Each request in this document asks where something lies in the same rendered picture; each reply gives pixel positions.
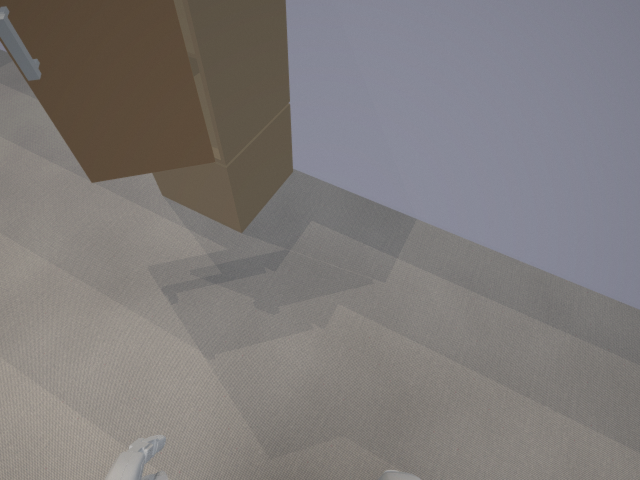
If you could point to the robot left hand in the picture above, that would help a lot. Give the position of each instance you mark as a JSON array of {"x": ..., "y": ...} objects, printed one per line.
[{"x": 129, "y": 465}]

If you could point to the handle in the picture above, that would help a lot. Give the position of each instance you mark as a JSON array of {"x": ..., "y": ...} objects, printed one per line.
[{"x": 16, "y": 47}]

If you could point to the cupboard door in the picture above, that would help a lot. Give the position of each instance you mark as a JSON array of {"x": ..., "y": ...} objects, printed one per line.
[{"x": 117, "y": 83}]

